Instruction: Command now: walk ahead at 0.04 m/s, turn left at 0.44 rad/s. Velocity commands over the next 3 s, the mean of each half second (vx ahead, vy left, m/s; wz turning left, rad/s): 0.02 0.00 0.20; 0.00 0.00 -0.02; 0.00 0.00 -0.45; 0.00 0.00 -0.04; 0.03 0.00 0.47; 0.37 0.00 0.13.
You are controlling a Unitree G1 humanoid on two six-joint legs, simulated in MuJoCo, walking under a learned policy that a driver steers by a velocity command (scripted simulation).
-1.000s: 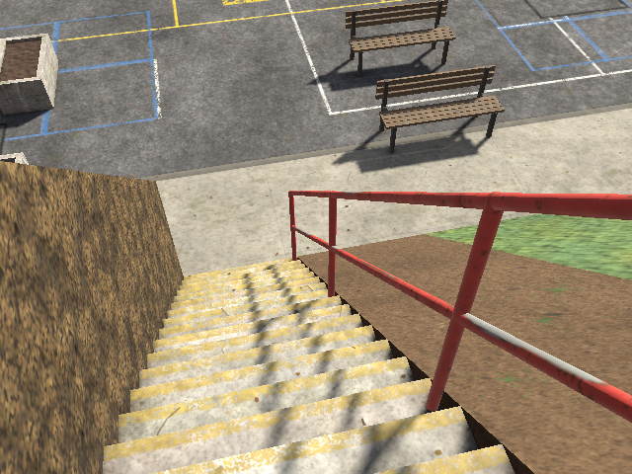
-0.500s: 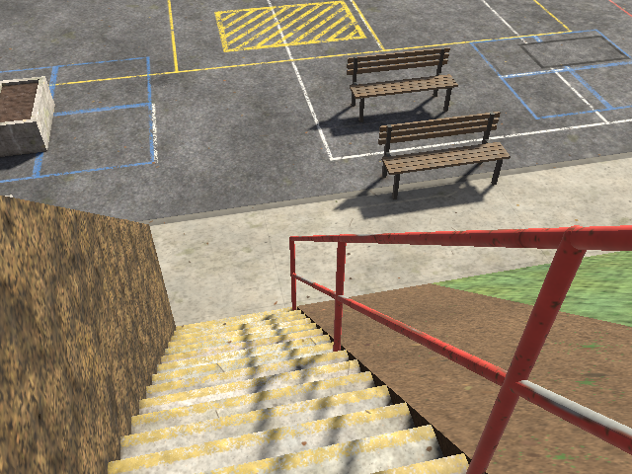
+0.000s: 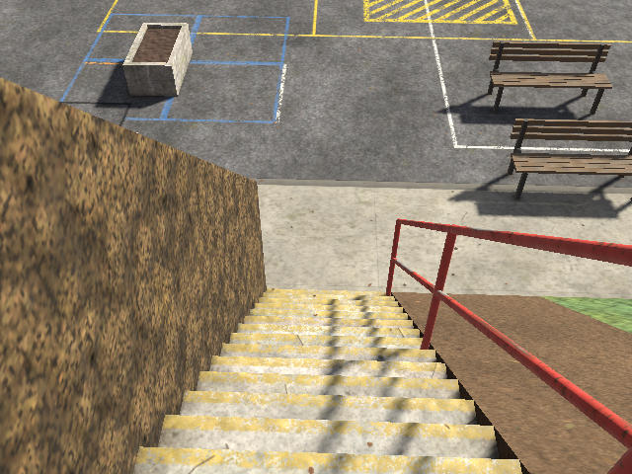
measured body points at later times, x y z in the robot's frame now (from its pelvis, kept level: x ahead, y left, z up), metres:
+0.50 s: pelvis -0.01 +0.05 -0.02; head -0.01 +0.05 +0.43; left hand -0.10 +0.25 -0.17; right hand +0.17 -0.08 -0.12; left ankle -0.01 +0.18 -0.55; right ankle +0.05 -0.08 -0.76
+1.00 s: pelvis -0.01 +0.08 -0.01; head -0.01 +0.07 +0.44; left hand -0.02 +0.34 -0.14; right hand +0.19 -0.11 -0.09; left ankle -0.06 +0.17 -0.54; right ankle +0.05 -0.07 -0.74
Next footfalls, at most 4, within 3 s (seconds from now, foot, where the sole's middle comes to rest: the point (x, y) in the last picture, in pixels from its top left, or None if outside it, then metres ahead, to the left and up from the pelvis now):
0.30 left None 0.03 0.19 -0.58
0.90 left None -0.02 0.18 -0.58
1.48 right None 0.09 -0.14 -0.80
1.76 left None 0.13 0.09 -0.80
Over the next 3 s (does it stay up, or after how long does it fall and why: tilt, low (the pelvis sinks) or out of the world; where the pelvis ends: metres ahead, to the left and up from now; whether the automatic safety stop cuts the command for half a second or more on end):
stays up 0.23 -0.02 -0.15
